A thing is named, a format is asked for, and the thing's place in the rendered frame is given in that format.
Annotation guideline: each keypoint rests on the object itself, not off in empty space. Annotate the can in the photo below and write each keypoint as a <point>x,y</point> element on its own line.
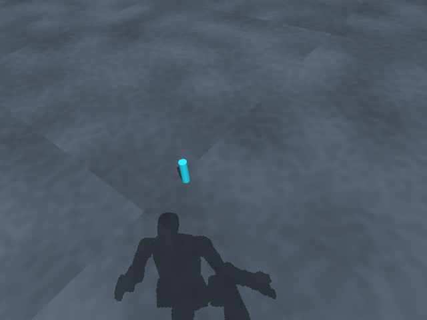
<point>184,170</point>

